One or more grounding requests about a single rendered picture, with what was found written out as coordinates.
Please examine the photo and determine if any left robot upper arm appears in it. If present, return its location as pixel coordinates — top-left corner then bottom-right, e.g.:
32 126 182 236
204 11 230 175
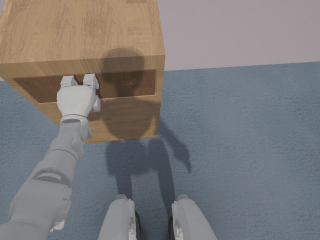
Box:
0 179 73 240

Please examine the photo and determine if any handle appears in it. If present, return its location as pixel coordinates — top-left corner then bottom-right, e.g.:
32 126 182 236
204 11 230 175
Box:
90 89 101 113

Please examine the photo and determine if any cabinet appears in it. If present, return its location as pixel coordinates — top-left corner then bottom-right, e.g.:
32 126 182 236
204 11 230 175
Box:
0 0 166 144

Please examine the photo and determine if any robot left hand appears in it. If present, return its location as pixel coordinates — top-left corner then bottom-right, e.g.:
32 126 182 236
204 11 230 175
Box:
57 73 99 139

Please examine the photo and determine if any robot right thigh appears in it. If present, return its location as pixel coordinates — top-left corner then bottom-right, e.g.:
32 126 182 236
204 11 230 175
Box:
171 198 217 240

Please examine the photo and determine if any drawer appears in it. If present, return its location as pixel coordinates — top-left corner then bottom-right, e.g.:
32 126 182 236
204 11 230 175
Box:
13 69 156 103

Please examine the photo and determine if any robot left thigh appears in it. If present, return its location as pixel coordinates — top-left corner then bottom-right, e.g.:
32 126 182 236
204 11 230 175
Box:
97 198 136 240

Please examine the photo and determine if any left robot forearm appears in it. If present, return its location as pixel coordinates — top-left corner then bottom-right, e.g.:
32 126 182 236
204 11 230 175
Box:
8 114 89 222

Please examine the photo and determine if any robot thigh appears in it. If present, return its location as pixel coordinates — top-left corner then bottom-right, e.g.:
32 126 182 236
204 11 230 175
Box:
97 198 136 240
171 198 217 240

